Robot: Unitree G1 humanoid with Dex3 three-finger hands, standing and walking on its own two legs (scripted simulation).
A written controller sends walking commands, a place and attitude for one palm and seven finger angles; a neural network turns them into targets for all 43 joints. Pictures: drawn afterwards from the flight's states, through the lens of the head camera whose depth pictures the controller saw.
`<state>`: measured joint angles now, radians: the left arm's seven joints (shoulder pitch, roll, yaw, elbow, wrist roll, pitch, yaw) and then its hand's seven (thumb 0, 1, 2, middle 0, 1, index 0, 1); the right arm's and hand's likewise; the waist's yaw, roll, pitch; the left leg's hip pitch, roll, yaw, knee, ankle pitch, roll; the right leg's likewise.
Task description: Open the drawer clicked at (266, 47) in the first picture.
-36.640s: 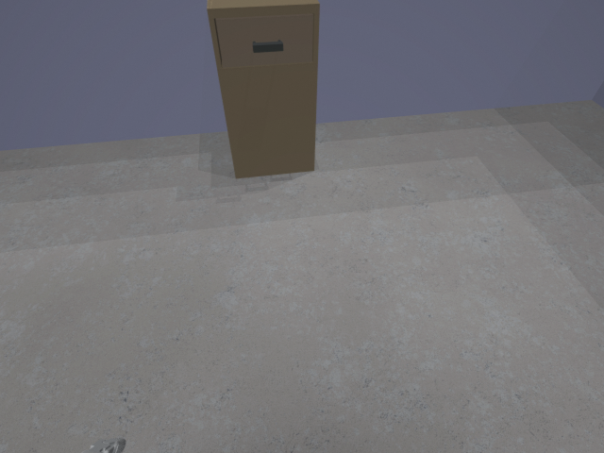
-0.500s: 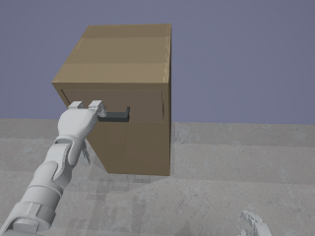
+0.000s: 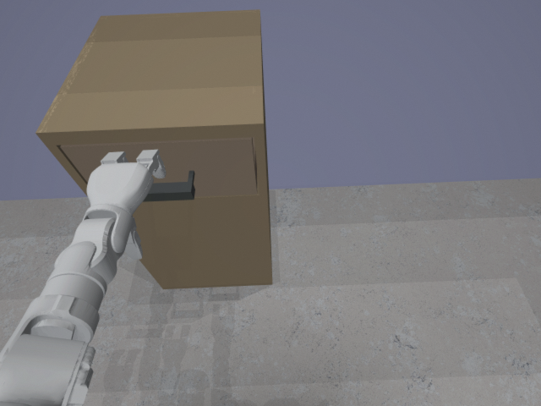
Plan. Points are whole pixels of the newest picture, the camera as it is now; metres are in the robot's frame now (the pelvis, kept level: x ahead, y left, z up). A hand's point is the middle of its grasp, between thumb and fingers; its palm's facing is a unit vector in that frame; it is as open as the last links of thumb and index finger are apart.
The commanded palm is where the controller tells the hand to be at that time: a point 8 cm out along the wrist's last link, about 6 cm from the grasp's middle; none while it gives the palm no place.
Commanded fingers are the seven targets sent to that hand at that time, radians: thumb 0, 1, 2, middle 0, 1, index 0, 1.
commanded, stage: move the hooked fingers above the handle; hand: left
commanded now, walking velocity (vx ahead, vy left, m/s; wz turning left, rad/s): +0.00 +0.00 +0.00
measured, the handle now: (166, 183) +0.55 +0.23 -0.07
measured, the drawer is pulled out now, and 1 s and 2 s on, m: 0.00 0.00 0.00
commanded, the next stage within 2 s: lower the fingers behind the handle in 1.30 s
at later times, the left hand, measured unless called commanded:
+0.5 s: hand (151, 185) +0.48 +0.23 +0.00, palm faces -0.07 -0.03 -1.00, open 13.8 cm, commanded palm +0.47 +0.24 +0.05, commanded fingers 0.00 -0.50 0.30 -0.30 -1.20 -0.30 -1.20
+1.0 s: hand (152, 185) +0.50 +0.24 -0.02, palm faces -0.09 -0.02 -1.00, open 13.7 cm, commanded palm +0.50 +0.23 +0.04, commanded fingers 0.00 -0.50 0.30 -0.30 -1.20 -0.30 -1.20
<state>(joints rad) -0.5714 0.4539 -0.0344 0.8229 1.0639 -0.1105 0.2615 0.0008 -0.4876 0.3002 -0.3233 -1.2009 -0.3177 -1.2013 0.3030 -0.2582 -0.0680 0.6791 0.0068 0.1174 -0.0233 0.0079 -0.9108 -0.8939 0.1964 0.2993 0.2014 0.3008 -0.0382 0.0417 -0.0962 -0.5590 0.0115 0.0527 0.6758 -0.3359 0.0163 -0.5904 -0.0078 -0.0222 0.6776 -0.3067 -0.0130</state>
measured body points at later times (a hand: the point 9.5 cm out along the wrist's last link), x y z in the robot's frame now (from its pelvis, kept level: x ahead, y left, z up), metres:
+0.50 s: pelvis +0.00 +0.01 -0.02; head +0.10 +0.01 +0.42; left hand +0.48 +0.23 +0.05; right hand +0.00 -0.27 -0.15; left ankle -0.01 +0.11 -0.72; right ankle +0.01 -0.11 -0.72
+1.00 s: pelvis +0.00 +0.02 -0.03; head +0.12 +0.02 +0.41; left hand +0.50 +0.24 +0.04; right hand -0.02 -0.26 -0.15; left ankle -0.01 +0.11 -0.72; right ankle +0.01 -0.11 -0.72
